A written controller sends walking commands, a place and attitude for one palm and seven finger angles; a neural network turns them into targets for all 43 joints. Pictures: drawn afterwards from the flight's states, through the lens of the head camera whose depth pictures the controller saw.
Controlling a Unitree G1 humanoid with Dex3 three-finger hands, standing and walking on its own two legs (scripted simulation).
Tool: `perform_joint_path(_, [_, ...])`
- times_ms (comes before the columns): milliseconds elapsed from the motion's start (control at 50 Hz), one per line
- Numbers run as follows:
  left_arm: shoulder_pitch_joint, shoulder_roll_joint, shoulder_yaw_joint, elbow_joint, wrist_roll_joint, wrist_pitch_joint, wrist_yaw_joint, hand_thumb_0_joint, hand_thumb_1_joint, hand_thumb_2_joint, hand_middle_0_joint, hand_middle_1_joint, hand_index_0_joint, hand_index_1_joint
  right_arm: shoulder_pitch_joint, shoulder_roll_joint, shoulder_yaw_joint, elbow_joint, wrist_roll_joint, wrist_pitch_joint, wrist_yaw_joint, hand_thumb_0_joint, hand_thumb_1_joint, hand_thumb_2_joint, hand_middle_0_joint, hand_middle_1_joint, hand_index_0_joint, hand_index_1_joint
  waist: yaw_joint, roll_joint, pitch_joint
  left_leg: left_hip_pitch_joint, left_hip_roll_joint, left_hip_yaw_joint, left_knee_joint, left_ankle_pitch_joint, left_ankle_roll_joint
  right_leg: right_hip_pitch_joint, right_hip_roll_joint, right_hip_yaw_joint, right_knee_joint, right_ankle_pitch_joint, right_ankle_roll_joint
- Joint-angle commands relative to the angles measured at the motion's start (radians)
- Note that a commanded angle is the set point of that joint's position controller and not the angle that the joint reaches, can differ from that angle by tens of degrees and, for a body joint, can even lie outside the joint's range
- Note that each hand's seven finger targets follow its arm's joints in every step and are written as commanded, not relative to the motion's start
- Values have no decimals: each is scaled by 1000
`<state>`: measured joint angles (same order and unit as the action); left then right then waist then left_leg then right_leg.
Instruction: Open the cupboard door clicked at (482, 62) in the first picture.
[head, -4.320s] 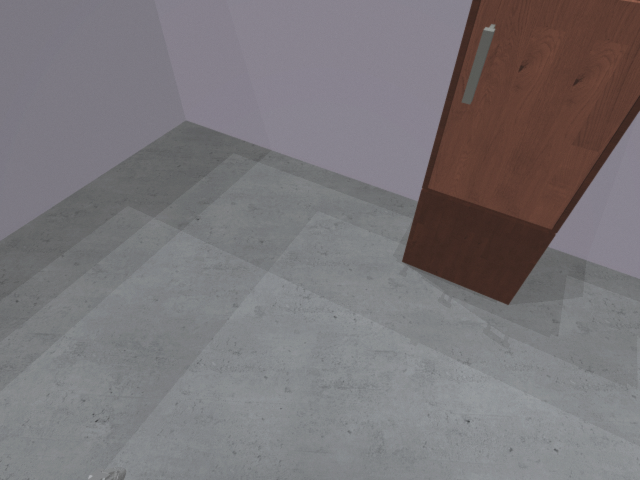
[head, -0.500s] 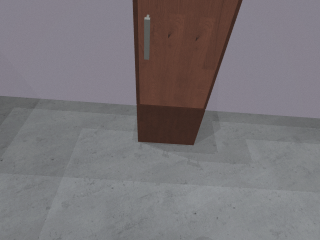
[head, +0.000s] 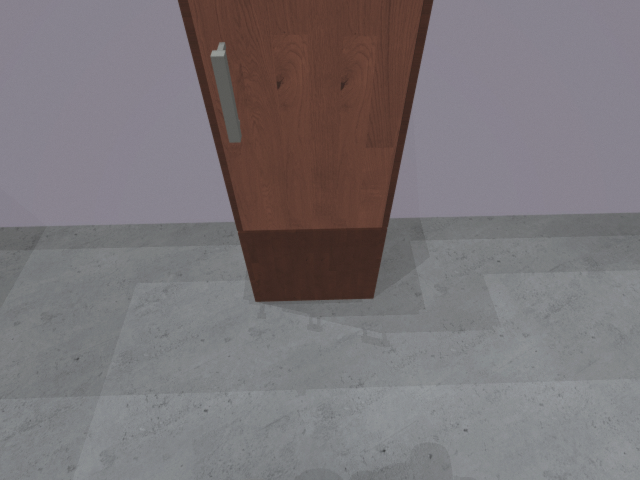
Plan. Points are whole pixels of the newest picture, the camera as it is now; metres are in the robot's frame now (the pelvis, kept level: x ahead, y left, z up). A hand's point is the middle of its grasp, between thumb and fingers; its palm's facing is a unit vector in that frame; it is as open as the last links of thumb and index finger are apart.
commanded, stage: take the last steps up to it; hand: left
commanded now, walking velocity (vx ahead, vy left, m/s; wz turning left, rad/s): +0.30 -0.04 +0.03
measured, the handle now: (228, 94) +0.74 +0.21 +0.08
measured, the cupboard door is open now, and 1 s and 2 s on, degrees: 0 0 0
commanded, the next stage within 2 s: come to a stop and stand still in 0.30 s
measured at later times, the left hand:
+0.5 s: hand (202, 432) +0.21 +0.20 -0.17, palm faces +0.04 -0.99 -0.17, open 7.4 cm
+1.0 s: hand (201, 392) +0.27 +0.21 -0.17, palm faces +0.06 -0.97 -0.26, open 7.4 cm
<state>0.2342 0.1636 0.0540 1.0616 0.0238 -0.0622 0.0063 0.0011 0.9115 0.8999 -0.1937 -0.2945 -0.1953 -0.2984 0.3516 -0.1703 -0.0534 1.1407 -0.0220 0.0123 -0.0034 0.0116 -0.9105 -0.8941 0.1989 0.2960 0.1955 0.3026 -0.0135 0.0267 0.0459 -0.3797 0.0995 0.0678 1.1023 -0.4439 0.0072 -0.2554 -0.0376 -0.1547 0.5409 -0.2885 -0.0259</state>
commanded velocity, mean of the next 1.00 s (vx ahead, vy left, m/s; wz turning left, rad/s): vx -0.03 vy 0.01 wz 0.00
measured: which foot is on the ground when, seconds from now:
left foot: up 0.00-0.22, down 0.24-0.64, up 0.66-0.96, down 0.98-1.00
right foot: down 0.00-0.26, up 0.28-0.60, down 0.62-0.98, up 1.00-1.00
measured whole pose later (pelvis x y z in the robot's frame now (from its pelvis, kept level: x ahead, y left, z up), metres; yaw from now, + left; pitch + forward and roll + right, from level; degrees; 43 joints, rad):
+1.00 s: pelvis +0.19 +0.02 -0.01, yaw +1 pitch -2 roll +1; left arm 0.18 0.19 0.03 0.94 0.02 0.04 0.05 0.00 0.91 0.90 -0.20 -0.30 -0.20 -0.30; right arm 0.18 -0.21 -0.06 0.90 -0.01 0.03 -0.01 0.01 -0.91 -0.89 0.20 0.30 0.19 0.30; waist -0.01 -0.01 0.04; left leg -0.27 0.01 0.06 0.63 -0.31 -0.01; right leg -0.41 -0.13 -0.09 0.67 -0.23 0.03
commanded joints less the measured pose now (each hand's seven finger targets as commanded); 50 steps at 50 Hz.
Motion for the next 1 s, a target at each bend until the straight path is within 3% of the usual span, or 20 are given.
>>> perform_joint_path(0, [110, 104, 8, 16, 10, -3, 16, 0, 900, 900, -200, -300, -200, -300, -65, -14, -9, -116, -7, -35, 13, 0, -900, -900, 200, 300, 200, 300, 12, -123, 28, -167, 46, 8, -78, 80, -19, 63, -257, 216, -334, 95, -122])
perform_joint_path(120, [127, 127, 9, 38, 5, -8, 10, 0, 900, 900, -200, -300, -200, -300, -148, -13, -6, -158, -1, -47, 29, 0, -900, -900, 200, 300, 200, 300, 13, -146, 62, -55, 10, 61, -370, 171, -13, 45, -228, 166, -313, 129, -118])
perform_joint_path(180, [113, 122, 12, 43, -3, -2, 10, 0, 900, 900, -200, -300, -200, -300, -60, -38, -10, -127, -3, -62, 19, 0, -900, -900, 200, 300, 200, 300, -40, -80, 28, 160, -32, 101, -538, 260, -4, 23, -181, 117, -168, 198, -81])
perform_joint_path(200, [120, 98, 10, 38, -7, 0, 8, 0, 900, 900, -200, -300, -200, -300, 47, -79, -19, -91, -8, -70, 10, 0, -900, -900, 200, 300, 200, 300, -81, 22, -37, 315, -8, 55, -610, 280, 9, -9, -129, 77, 21, 247, -54])
perform_joint_path(220, [160, 48, 4, 19, -15, 5, 0, 0, 900, 900, -200, -300, -200, -300, 143, -183, -43, -74, -22, -76, -3, 0, -900, -900, 200, 300, 200, 300, -101, 241, -104, 482, 214, -255, -704, 300, 98, -199, -19, 4, 298, 26, 2])
perform_joint_path(240, [138, 49, 1, -11, -10, 3, -3, 0, 900, 900, -200, -300, -200, -300, 199, -241, -51, -63, -15, -64, -10, 0, -900, -900, 200, 300, 200, 300, -108, 332, -126, 486, 363, -472, -839, 283, 180, -294, 44, 27, 534, -315, 11])
perform_joint_path(260, [89, 67, 2, -23, -3, 15, 2, 0, 900, 900, -200, -300, -200, -300, 152, -234, -46, -71, -10, -59, -22, 0, -900, -900, 200, 300, 200, 300, -96, 284, -88, 411, 385, -495, -864, 237, 197, -346, -5, 114, 677, -292, 4])
perform_joint_path(320, [62, 39, 7, -3, 5, 19, -14, 0, 900, 900, -200, -300, -200, -300, -2, -107, -13, -111, -8, -78, -28, 0, -900, -900, 200, 300, 200, 300, -23, 78, 19, 245, 275, -253, -872, 389, 154, -336, -85, 145, 670, -84, 27])
perform_joint_path(380, [110, 4, 3, 17, 3, 40, -11, 0, 900, 900, -200, -300, -200, -300, -23, -78, -10, -108, -4, -89, -31, 0, -900, -900, 200, 300, 200, 300, 14, 82, -33, 237, 203, -64, -843, 658, 132, -235, -81, 112, 515, -39, 53])
perform_joint_path(480, [76, 4, -14, 3, -5, 64, 13, 0, 900, 900, -200, -300, -200, -300, -75, -101, -2, -98, -1, -59, -37, 0, -900, -900, 200, 300, 200, 300, 22, 117, -28, 237, 169, 23, -758, 932, 111, -90, -38, 71, 167, 34, 65])
perform_joint_path(560, [95, 89, 6, -28, 2, 69, 19, 0, 900, 900, -200, -300, -200, -300, -89, -130, -29, -101, 4, -20, -34, 0, -900, -900, 200, 300, 200, 300, 48, 106, -5, 208, 145, 14, -637, 747, 60, 10, -42, 54, -24, 225, 51])
perform_joint_path(580, [109, 128, 16, -31, 6, 62, 22, 0, 900, 900, -200, -300, -200, -300, -76, -113, -32, -106, 5, -13, -31, 0, -900, -900, 200, 300, 200, 300, 50, 27, -31, 164, 98, 39, -564, 581, 24, 75, -97, 106, -47, 481, 40])
perform_joint_path(620, [130, 232, 34, -41, 6, 54, 27, 0, 900, 900, -200, -300, -200, -300, -24, -48, -33, -121, 17, 8, -23, 0, -900, -900, 200, 300, 200, 300, 52, -232, -115, 3, -86, 74, -213, -140, -39, 190, -389, 349, -88, 1054, -137])
perform_joint_path(640, [142, 244, 40, -43, 1, 53, 32, 0, 900, 900, -200, -300, -200, -300, -53, -51, -32, -133, 20, 22, -29, 0, -900, -900, 200, 300, 200, 300, 80, -298, -178, -5, -91, -26, -58, -250, -31, 173, -426, 403, -116, 1062, -194])
perform_joint_path(700, [17, 196, 38, -90, 3, 67, 48, 0, 900, 900, -200, -300, -200, -300, -94, -70, -36, -139, 14, 32, -26, 0, -900, -900, 200, 300, 200, 300, 49, -165, -140, -106, -79, -105, 139, -122, -43, 154, -356, 313, -95, 901, -190])
perform_joint_path(860, [-51, 214, 47, -134, 18, 78, 41, 0, 900, 900, -200, -300, -200, -300, -88, -52, -20, -173, 13, 27, -7, 0, -900, -900, 200, 300, 200, 300, 30, -247, -135, 41, -79, -29, -278, -37, -50, 49, -282, 258, -157, 444, -142])
perform_joint_path(880, [-33, 246, 34, -168, 15, 65, 83, 0, 900, 900, -200, -300, -200, -300, -34, -114, -35, -243, 29, -5, -10, 0, -900, -900, 200, 300, 200, 300, -30, -168, -365, 31, -119, 35, -407, -90, -75, 336, -297, 337, 1, 957, -126])
perform_joint_path(920, [-27, 212, 25, -193, -6, 81, 68, 0, 900, 900, -200, -300, -200, -300, -42, -92, -23, -281, 18, -3, -12, 0, -900, -900, 200, 300, 200, 300, -20, -45, -277, 192, -102, 34, -672, 190, -31, 101, -203, 200, 82, 420, -55])
perform_joint_path(960, [-23, 105, -4, -216, -11, 107, 46, 0, 900, 900, -200, -300, -200, -300, -75, -191, -30, -339, -8, -2, -7, 0, -900, -900, 200, 300, 200, 300, 3, 263, -55, 89, 167, -254, -796, 323, 84, -154, -23, 56, 204, -162, 34])
perform_joint_path(980, [-33, 110, -1, -227, -5, 124, 44, 0, 900, 900, -200, -300, -200, -300, -146, -196, -28, -365, -13, 8, -9, 0, -900, -900, 200, 300, 200, 300, 4, 250, 44, -50, 189, -270, -845, 171, 144, -164, 9, 103, 319, -221, 22])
